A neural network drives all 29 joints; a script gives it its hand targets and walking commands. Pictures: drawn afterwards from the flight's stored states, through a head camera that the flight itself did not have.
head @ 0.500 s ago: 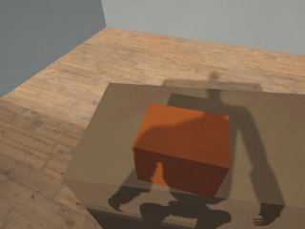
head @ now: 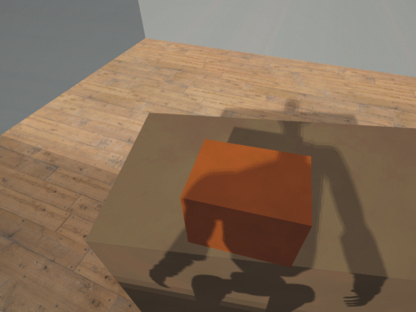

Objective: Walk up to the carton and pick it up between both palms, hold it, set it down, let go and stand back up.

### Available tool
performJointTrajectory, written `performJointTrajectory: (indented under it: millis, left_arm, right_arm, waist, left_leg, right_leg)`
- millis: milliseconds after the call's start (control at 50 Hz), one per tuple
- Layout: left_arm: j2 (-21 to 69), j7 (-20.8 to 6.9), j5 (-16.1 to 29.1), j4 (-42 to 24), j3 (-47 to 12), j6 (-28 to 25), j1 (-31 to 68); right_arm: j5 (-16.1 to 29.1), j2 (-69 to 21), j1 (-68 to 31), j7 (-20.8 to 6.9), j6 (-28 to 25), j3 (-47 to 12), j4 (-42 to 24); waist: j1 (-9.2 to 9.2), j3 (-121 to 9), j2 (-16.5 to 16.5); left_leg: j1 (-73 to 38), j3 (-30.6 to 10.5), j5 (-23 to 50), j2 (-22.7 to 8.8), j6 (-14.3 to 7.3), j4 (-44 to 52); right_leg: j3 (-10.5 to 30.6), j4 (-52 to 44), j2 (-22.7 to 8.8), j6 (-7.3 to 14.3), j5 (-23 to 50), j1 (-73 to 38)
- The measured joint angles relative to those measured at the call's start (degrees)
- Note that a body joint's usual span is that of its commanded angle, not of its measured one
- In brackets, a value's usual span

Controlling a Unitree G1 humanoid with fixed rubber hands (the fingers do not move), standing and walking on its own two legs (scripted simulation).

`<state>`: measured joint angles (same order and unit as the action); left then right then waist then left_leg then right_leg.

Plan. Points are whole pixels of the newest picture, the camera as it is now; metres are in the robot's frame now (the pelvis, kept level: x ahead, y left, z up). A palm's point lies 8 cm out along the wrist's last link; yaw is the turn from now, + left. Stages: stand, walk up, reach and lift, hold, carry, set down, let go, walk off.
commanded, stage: stand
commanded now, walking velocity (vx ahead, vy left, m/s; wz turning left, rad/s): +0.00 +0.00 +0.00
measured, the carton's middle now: (246, 201) +0.37 -0.04 -0.01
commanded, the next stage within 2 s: none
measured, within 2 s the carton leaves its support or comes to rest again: neither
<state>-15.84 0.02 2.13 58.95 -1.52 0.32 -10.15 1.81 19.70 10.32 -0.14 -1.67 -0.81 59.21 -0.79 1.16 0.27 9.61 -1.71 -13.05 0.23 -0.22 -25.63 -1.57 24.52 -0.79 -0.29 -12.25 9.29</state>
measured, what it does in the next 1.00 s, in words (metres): stands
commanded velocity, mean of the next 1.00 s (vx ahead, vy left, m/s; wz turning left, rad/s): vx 0.00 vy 0.00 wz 0.00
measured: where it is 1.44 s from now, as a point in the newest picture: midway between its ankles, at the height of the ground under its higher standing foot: outside the picture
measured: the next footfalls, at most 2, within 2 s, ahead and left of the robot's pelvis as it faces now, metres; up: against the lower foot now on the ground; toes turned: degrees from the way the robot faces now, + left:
none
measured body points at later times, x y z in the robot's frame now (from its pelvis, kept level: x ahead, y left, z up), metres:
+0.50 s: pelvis +0.00 +0.00 +0.00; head -0.01 +0.00 +0.45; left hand +0.07 +0.27 -0.14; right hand +0.08 -0.29 -0.13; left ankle +0.01 +0.12 -0.74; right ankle +0.01 -0.12 -0.74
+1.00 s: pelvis +0.00 +0.00 +0.00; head -0.01 +0.00 +0.45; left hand +0.07 +0.27 -0.14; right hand +0.08 -0.29 -0.13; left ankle +0.01 +0.12 -0.74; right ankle +0.01 -0.12 -0.74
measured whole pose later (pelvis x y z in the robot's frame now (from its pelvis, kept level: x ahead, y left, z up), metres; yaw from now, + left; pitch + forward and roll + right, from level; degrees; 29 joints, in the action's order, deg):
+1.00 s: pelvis +0.00 +0.00 +0.00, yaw +0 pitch -3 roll +0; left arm -15.8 0.0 2.1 59.8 -1.5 0.3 -9.9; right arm 1.8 19.7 10.3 -0.2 -1.7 -0.7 60.0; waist -0.8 1.2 0.3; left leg 9.6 -1.7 -12.4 0.2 -0.2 -25.0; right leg -1.6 23.9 -0.8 -0.3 -11.7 9.3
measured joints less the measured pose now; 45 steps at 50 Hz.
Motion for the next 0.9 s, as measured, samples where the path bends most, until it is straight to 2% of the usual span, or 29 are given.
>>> performJointTrajectory:
  millis: [900]
  left_arm:
    - [0.0,0.0,0.0,0.66,0.0,0.0,0.25]
  right_arm:
    - [0.0,-0.02,-0.05,-0.07,0.0,-0.09,0.83]
  waist:
    - [0.0,0.0,0.0]
  left_leg:
    - [-0.01,0.0,0.6,0.0,0.0,0.59]
  right_leg:
    - [0.0,-0.58,-0.01,-0.01,0.58,-0.01]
